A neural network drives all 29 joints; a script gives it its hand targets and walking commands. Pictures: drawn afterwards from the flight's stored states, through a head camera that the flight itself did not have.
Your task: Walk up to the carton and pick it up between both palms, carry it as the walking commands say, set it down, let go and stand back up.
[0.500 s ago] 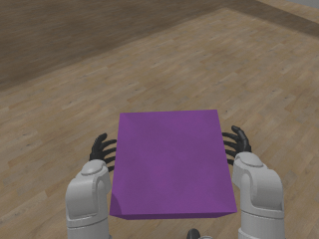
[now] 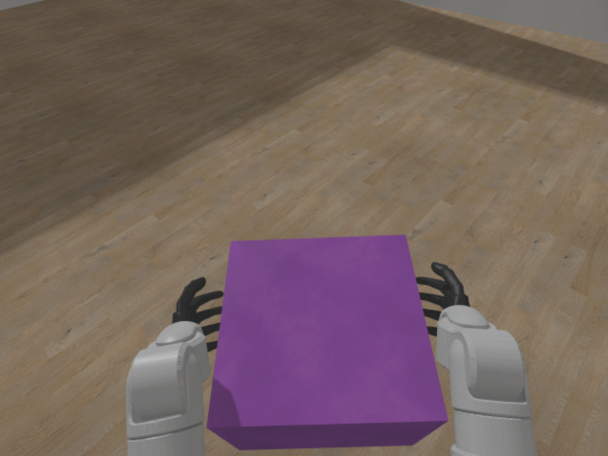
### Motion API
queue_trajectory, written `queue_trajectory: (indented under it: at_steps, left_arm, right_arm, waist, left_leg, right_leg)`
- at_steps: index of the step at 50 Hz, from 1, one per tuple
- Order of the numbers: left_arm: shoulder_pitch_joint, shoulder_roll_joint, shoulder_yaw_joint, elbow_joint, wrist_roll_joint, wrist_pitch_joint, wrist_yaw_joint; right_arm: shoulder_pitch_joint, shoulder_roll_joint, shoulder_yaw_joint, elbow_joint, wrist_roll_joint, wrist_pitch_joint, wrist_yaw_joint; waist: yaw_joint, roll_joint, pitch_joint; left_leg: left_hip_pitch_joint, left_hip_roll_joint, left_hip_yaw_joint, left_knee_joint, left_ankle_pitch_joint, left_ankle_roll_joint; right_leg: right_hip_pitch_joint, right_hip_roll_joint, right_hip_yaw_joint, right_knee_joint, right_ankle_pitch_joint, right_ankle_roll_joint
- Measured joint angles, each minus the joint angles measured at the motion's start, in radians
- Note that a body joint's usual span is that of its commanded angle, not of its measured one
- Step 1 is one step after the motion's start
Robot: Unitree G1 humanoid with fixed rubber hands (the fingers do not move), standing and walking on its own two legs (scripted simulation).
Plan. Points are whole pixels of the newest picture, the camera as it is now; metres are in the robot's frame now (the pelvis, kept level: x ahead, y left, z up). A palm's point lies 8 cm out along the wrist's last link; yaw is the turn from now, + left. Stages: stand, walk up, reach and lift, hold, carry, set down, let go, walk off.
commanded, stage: carry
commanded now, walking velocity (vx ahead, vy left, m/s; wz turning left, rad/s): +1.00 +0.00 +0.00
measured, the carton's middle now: (321, 343) +0.29 -0.01 -0.01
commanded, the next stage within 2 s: none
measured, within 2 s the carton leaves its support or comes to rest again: neither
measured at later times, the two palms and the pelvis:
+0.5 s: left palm (212, 119) +0.80 +0.18 +0.06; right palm (351, 103) +0.84 -0.14 +0.05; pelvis +0.54 -0.01 +0.01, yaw +6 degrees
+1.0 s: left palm (216, 19) +1.39 +0.22 +0.08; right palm (314, 8) +1.39 -0.10 +0.10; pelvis +1.10 +0.06 +0.02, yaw +2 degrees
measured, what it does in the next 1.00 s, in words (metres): walks ahead: right foot, then left foot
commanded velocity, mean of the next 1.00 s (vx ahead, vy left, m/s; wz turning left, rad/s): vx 1.00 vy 0.00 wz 0.00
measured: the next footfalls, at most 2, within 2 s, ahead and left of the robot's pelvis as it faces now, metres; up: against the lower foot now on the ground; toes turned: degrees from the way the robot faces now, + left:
right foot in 0.34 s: +0.60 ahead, -0.13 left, +0.00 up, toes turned -5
left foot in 0.70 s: +0.97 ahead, +0.16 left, +0.00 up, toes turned +10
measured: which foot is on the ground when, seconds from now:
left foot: down 0.00-0.36, up 0.38-0.68, down 0.70-1.00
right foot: up 0.00-0.32, down 0.34-0.74, up 0.76-1.00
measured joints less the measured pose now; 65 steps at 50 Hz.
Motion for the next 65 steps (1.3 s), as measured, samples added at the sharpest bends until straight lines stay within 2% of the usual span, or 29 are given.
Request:
queue_trajectory:
  at_steps: [1,3,6,11,14,15,17,18,19,21,22,24,28,31,34,35,36,37,38,40,42,48,53,55,57,58,60,62,65]
  left_arm:
    - [0.003,-0.007,-0.002,0.003,0.002,0.004,0.015]
    - [0.006,-0.006,-0.017,-0.006,-0.004,0.012,0.029]
    - [-0.012,-0.008,-0.019,-0.027,0.002,-0.008,0.019]
    - [-0.024,-0.010,-0.018,-0.066,0.011,-0.030,0.017]
    - [-0.028,-0.011,-0.017,-0.085,0.008,-0.025,0.021]
    - [-0.028,-0.011,-0.015,-0.087,0.005,-0.023,0.022]
    - [-0.023,-0.011,-0.023,-0.077,-0.004,-0.017,0.031]
    - [-0.020,-0.010,-0.033,-0.055,-0.010,-0.022,0.042]
    - [-0.028,-0.012,-0.039,-0.035,-0.017,-0.020,0.058]
    - [-0.052,-0.016,-0.053,-0.004,-0.025,-0.014,0.078]
    - [-0.055,-0.017,-0.058,0.004,-0.028,-0.013,0.084]
    - [-0.038,-0.014,-0.065,-0.004,-0.034,-0.018,0.086]
    - [-0.014,-0.010,-0.060,-0.055,-0.040,-0.020,0.082]
    - [-0.005,-0.008,-0.052,-0.070,-0.034,-0.028,0.069]
    - [-0.011,-0.008,-0.046,-0.080,-0.033,-0.021,0.072]
    - [-0.010,-0.008,-0.042,-0.080,-0.031,-0.020,0.069]
    - [-0.010,-0.002,-0.031,-0.077,-0.023,-0.016,0.059]
    - [-0.011,0.001,-0.019,-0.057,-0.013,-0.016,0.043]
    - [-0.014,0.002,-0.007,-0.024,-0.009,-0.016,0.029]
    - [-0.020,0.002,-0.002,0.025,0.001,-0.011,0.018]
    - [-0.014,-0.012,0.004,0.027,0.006,-0.001,0.019]
    - [-0.029,-0.011,-0.008,-0.027,0.016,-0.026,0.009]
    - [-0.032,-0.012,-0.008,-0.084,0.011,-0.039,0.015]
    - [-0.035,-0.013,-0.015,-0.075,0.010,-0.033,0.018]
    - [-0.041,-0.014,-0.033,-0.041,0.005,-0.034,0.030]
    - [-0.045,-0.014,-0.035,-0.026,0.004,-0.035,0.040]
    - [-0.055,-0.017,-0.041,-0.006,-0.009,-0.028,0.063]
    - [-0.039,-0.015,-0.052,-0.010,-0.025,-0.023,0.082]
    - [-0.009,-0.009,-0.052,-0.024,-0.035,-0.024,0.080]
  right_arm:
    - [0.010,-0.001,0.004,-0.003,0.011,0.007,-0.013]
    - [0.028,-0.004,0.001,-0.026,0.034,0.014,-0.028]
    - [0.006,-0.001,-0.016,-0.059,0.056,0.007,-0.045]
    - [-0.024,0.005,-0.025,-0.070,0.049,-0.022,-0.026]
    - [-0.032,0.006,-0.024,-0.082,0.040,-0.020,-0.017]
    - [-0.031,0.006,-0.022,-0.087,0.038,-0.017,-0.018]
    - [-0.018,0.002,-0.021,-0.087,0.030,-0.009,-0.011]
    - [-0.020,0.001,-0.036,-0.069,0.026,-0.010,-0.001]
    - [-0.023,0.003,-0.055,-0.052,0.022,-0.011,0.009]
    - [-0.022,0.003,-0.088,-0.045,0.015,-0.010,0.024]
    - [-0.020,0.004,-0.098,-0.047,0.016,-0.008,0.026]
    - [-0.012,0.001,-0.092,-0.052,0.024,-0.007,0.020]
    - [0.008,-0.002,-0.052,-0.078,0.023,-0.024,0.020]
    - [0.009,-0.002,-0.031,-0.083,0.006,-0.033,0.027]
    - [0.001,0.000,-0.028,-0.079,-0.006,-0.037,0.037]
    - [-0.007,0.001,-0.028,-0.071,-0.003,-0.036,0.034]
    - [-0.012,0.003,-0.018,-0.050,0.000,-0.039,0.028]
    - [-0.015,0.003,-0.008,-0.027,0.001,-0.039,0.017]
    - [-0.017,0.003,-0.004,-0.004,-0.001,-0.033,0.008]
    - [-0.008,0.001,-0.003,0.016,0.003,-0.013,-0.011]
    - [0.006,-0.001,-0.006,0.008,0.023,0.002,-0.028]
    - [-0.016,0.003,-0.022,-0.047,0.056,-0.015,-0.045]
    - [-0.041,0.008,-0.024,-0.077,0.049,-0.032,-0.028]
    - [-0.027,0.005,-0.024,-0.083,0.043,-0.028,-0.023]
    - [-0.019,-0.003,-0.042,-0.074,0.039,-0.022,-0.013]
    - [-0.028,0.003,-0.058,-0.053,0.030,-0.026,-0.001]
    - [-0.037,0.007,-0.085,-0.036,0.025,-0.020,0.009]
    - [-0.027,0.004,-0.086,-0.032,0.030,-0.020,0.013]
    - [-0.002,0.000,-0.055,-0.040,0.028,-0.021,0.008]
  waist:
    - [0.003,0.013,0.011]
    - [0.004,0.023,0.024]
    - [0.004,0.028,0.036]
    - [0.017,0.035,0.020]
    - [0.031,0.047,0.018]
    - [0.040,0.051,0.020]
    - [0.062,0.059,0.016]
    - [0.091,0.097,0.022]
    - [0.110,0.112,0.035]
    - [0.117,0.086,0.057]
    - [0.113,0.075,0.069]
    - [0.103,0.074,0.079]
    - [0.093,0.036,0.056]
    - [0.093,0.004,0.023]
    - [0.077,-0.034,0.001]
    - [0.068,-0.028,-0.005]
    - [0.057,-0.044,-0.010]
    - [0.040,-0.053,-0.016]
    - [0.018,-0.036,-0.022]
    - [0.005,0.007,-0.013]
    - [0.008,0.029,-0.001]
    - [-0.004,0.036,0.011]
    - [0.022,0.047,0.022]
    - [0.035,0.049,0.029]
    - [0.077,0.072,0.038]
    - [0.099,0.077,0.045]
    - [0.100,0.065,0.060]
    - [0.100,0.056,0.071]
    - [0.099,0.037,0.056]
  left_leg:
    - [0.038,0.009,-0.003,-0.025,-0.012,-0.008]
    - [0.120,0.010,-0.020,-0.102,-0.052,-0.026]
    - [0.244,0.018,-0.039,-0.209,-0.072,-0.044]
    - [0.490,0.041,-0.069,-0.396,-0.128,-0.076]
    - [0.640,0.076,-0.059,-0.470,-0.091,-0.092]
    - [0.684,0.089,-0.050,-0.454,-0.157,-0.099]
    - [0.729,0.120,-0.032,-0.312,-0.276,-0.107]
    - [0.703,0.162,-0.024,-0.150,-0.290,-0.100]
    - [0.615,0.175,-0.068,0.094,-0.186,-0.092]
    - [0.350,0.093,-0.180,0.597,-0.144,-0.076]
    - [0.239,0.055,-0.194,0.744,-0.134,-0.067]
    - [0.066,0.020,-0.173,0.806,-0.110,-0.056]
    - [-0.133,0.030,-0.112,0.497,-0.090,-0.063]
    - [-0.150,0.050,-0.080,0.096,-0.013,-0.074]
    - [-0.112,0.021,-0.001,-0.129,0.106,-0.074]
    - [-0.083,0.010,0.019,-0.158,0.135,-0.062]
    - [-0.062,-0.006,0.032,-0.116,0.190,-0.034]
    - [-0.052,-0.017,0.040,-0.047,0.132,-0.015]
    - [-0.041,-0.017,0.026,-0.005,0.036,-0.007]
    - [0.017,-0.003,-0.003,-0.026,0.004,-0.012]
    - [0.103,0.009,-0.015,-0.091,-0.043,-0.027]
    - [0.367,0.029,-0.063,-0.313,-0.110,-0.079]
    - [0.608,0.074,-0.053,-0.431,-0.202,-0.115]
    - [0.654,0.107,-0.032,-0.308,-0.267,-0.125]
    - [0.577,0.158,-0.044,0.069,-0.060,-0.105]
    - [0.473,0.136,-0.112,0.331,-0.069,-0.095]
    - [0.235,0.050,-0.204,0.742,-0.102,-0.073]
    - [0.071,0.009,-0.187,0.823,-0.104,-0.058]
    - [-0.088,0.014,-0.130,0.610,-0.083,-0.056]
  right_leg:
    - [-0.088,0.029,0.017,0.100,0.022,-0.014]
    - [-0.231,0.041,0.002,0.109,0.078,-0.022]
    - [-0.384,0.021,-0.029,-0.068,0.166,-0.008]
    - [-0.523,-0.004,-0.092,-0.401,0.290,0.029]
    - [-0.516,0.023,-0.162,-0.623,0.354,0.027]
    - [-0.499,0.042,-0.185,-0.662,0.372,0.021]
    - [-0.429,0.086,-0.233,-0.704,0.393,-0.006]
    - [-0.416,0.116,-0.247,-0.646,0.358,-0.046]
    - [-0.407,0.125,-0.247,-0.587,0.297,-0.068]
    - [-0.379,0.094,-0.226,-0.554,0.211,-0.071]
    - [-0.346,0.080,-0.220,-0.572,0.219,-0.069]
    - [-0.258,0.072,-0.210,-0.634,0.158,-0.042]
    - [-0.062,0.057,-0.183,-0.776,0.103,-0.002]
    - [0.108,0.041,-0.159,-0.889,0.036,0.036]
    - [0.253,-0.015,-0.152,-0.891,-0.063,0.059]
    - [0.278,-0.031,-0.156,-0.827,-0.100,0.057]
    - [0.273,-0.069,-0.151,-0.705,-0.042,0.041]
    - [0.227,-0.100,-0.131,-0.531,-0.039,0.023]
    - [0.149,-0.076,-0.074,-0.331,-0.026,0.016]
    - [-0.029,0.007,0.003,0.000,-0.010,-0.009]
    - [-0.177,0.043,0.012,0.091,0.053,-0.024]
    - [-0.456,0.015,-0.061,-0.228,0.194,0.009]
    - [-0.500,0.042,-0.169,-0.641,0.321,0.020]
    - [-0.439,0.074,-0.222,-0.707,0.353,0.006]
    - [-0.391,0.108,-0.246,-0.637,0.345,-0.038]
    - [-0.392,0.115,-0.241,-0.578,0.283,-0.065]
    - [-0.354,0.099,-0.227,-0.563,0.174,-0.081]
    - [-0.276,0.086,-0.213,-0.620,0.179,-0.069]
    - [-0.143,0.075,-0.191,-0.733,0.134,-0.044]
